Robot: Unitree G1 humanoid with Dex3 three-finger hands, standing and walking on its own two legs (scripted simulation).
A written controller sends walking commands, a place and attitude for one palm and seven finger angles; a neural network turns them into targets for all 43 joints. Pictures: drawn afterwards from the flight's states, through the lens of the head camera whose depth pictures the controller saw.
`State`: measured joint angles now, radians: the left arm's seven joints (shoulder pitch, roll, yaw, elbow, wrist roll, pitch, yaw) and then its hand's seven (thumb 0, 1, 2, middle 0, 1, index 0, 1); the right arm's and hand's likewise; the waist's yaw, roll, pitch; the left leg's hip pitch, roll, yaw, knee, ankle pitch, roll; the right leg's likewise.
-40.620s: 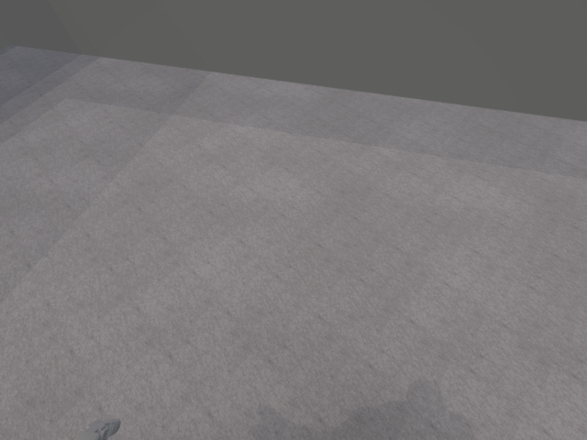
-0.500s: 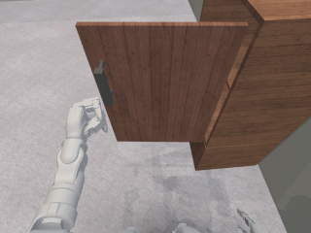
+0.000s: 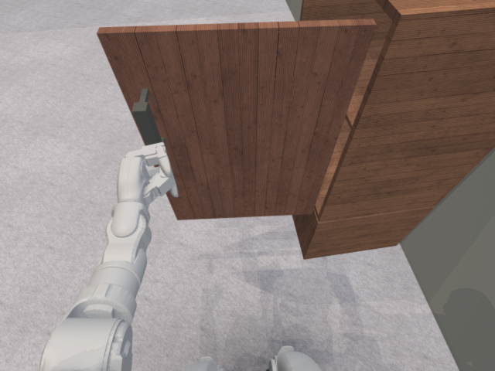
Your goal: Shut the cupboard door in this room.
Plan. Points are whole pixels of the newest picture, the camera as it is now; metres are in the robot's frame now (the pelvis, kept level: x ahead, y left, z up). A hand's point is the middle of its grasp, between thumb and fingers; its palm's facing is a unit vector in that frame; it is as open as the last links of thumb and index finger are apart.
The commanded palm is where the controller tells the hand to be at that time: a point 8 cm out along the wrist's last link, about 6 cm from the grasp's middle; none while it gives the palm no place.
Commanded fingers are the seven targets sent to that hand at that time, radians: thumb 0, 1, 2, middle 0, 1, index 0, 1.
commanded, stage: bring the fist close to the handle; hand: left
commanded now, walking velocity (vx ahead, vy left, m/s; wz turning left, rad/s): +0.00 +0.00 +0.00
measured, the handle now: (152, 127) +0.54 +0.17 +0.06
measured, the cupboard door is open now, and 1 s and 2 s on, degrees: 84 75 65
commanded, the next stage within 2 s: push the door shut along its arc in 0.04 s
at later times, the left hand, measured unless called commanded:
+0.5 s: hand (169, 149) +0.47 +0.12 +0.07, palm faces -0.06 -1.00 -0.05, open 3.1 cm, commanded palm +0.46 +0.18 +0.06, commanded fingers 0.00 0.90 0.90 -1.30 -1.50 -1.30 -1.50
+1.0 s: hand (180, 132) +0.52 +0.11 +0.07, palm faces -0.19 -0.98 -0.04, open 3.1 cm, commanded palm +0.52 +0.15 +0.06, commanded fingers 0.00 0.90 0.90 -1.30 -1.50 -1.30 -1.50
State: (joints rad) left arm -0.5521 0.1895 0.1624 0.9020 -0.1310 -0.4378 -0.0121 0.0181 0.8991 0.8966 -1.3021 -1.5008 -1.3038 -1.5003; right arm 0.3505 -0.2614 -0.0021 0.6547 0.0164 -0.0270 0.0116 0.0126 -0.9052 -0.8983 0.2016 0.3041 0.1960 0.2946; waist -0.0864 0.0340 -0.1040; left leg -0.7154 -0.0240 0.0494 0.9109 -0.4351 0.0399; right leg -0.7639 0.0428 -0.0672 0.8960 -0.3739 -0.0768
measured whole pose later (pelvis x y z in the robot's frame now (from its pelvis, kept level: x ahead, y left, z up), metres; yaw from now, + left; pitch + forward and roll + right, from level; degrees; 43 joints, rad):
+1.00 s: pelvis +0.00 +0.02 -0.02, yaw +0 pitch +21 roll -2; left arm -1.05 0.39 0.22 1.30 -0.08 -0.40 -0.20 0.02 0.90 0.90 -1.30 -1.50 -1.30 -1.50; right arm 0.42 -0.28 0.02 0.67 -0.01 0.00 0.02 0.01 -0.90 -0.90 0.20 0.30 0.20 0.29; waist -0.21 0.05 -0.10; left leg -0.94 -0.03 0.03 1.05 -0.47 0.07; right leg -0.95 0.04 -0.10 0.97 -0.39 -0.05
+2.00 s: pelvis +0.01 +0.01 -0.05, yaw -1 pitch +30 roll -4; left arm -1.48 0.56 0.22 1.44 -0.01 -0.20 -0.31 0.05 0.99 0.99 -1.30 -1.50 -1.30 -1.50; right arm 0.44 -0.28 0.04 0.69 -0.06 -0.06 0.00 0.00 -0.90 -0.90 0.20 0.30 0.20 0.29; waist -0.33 0.07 -0.09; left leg -1.18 0.01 0.00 1.19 -0.53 0.05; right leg -1.19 0.06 -0.13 1.09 -0.43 -0.08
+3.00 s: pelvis +0.01 +0.00 -0.02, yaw +0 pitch +22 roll +0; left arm -1.08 0.21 0.25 1.31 0.01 -0.43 0.22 0.02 0.90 0.90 -1.30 -1.50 -1.31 -1.50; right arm 0.37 -0.25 0.00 0.64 -0.06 -0.02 0.08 0.01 -0.91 -0.90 0.20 0.30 0.20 0.29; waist -0.22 0.05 -0.13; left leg -0.93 -0.02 0.03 1.01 -0.47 0.04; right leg -0.96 0.05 -0.08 0.97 -0.40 -0.08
